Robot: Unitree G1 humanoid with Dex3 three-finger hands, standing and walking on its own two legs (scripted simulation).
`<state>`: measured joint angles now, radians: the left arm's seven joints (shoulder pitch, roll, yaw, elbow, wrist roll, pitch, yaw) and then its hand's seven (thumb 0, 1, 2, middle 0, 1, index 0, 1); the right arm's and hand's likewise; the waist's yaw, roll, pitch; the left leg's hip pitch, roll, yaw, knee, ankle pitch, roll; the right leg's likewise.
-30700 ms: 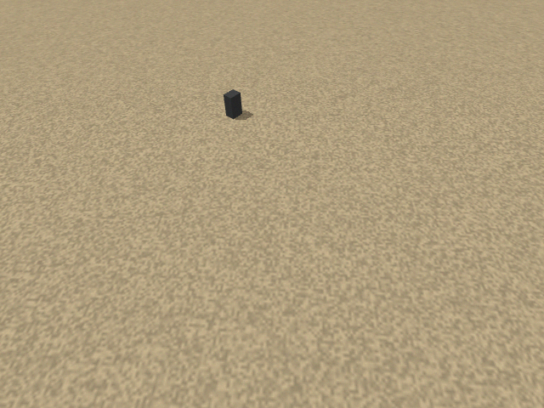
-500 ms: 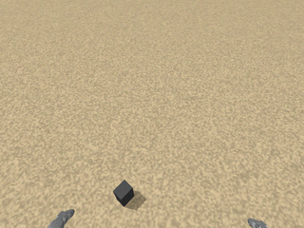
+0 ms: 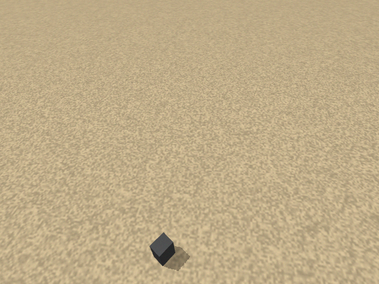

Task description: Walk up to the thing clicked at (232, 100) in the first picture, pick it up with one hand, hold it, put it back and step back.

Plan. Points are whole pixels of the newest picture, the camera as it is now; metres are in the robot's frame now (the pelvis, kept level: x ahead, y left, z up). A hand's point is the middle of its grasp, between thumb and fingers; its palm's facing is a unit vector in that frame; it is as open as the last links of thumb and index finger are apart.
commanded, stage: stand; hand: left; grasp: from the side
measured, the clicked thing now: (163, 249) +0.41 +0.18 -0.70
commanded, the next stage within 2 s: step back in 1.48 s
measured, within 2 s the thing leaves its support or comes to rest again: neither
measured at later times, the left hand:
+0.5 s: hand out of the picture +0.05 +0.23 -0.16, palm faces -0.02 -0.94 -0.35, open 7.4 cm
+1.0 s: hand out of the picture +0.08 +0.23 -0.15, palm faces -0.02 -0.94 -0.34, open 7.4 cm
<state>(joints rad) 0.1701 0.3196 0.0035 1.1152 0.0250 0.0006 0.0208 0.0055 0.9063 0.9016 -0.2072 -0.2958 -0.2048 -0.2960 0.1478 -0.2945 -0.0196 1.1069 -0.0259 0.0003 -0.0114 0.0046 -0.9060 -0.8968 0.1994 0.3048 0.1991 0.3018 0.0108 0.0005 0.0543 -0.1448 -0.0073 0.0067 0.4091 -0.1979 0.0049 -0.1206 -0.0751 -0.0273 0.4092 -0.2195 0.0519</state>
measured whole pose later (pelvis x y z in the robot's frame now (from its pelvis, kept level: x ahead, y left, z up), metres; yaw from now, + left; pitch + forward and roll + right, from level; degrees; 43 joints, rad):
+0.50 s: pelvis +0.00 -0.01 +0.00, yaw +0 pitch -3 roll +0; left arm 0.13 0.32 0.01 1.17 0.02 0.00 0.01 0.00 0.91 0.90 -0.21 -0.30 -0.20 -0.30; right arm 0.14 -0.33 -0.02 1.16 -0.02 0.00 0.00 0.00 -0.91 -0.90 0.20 0.30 0.20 0.30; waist 0.00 0.01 0.05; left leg -0.13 0.02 0.00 0.35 -0.16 -0.02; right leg -0.12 -0.05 -0.03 0.37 -0.19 0.03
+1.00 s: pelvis +0.01 -0.02 +0.00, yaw -1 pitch -3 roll +0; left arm 0.11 0.33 0.01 1.16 0.01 -0.01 0.01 0.00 0.91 0.90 -0.21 -0.30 -0.21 -0.30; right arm 0.11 -0.33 -0.01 1.15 -0.02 0.00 -0.01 0.00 -0.91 -0.90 0.20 0.30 0.20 0.30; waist 0.00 0.01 0.05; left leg -0.11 0.03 0.01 0.33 -0.17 -0.03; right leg -0.10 -0.04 -0.03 0.35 -0.19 0.02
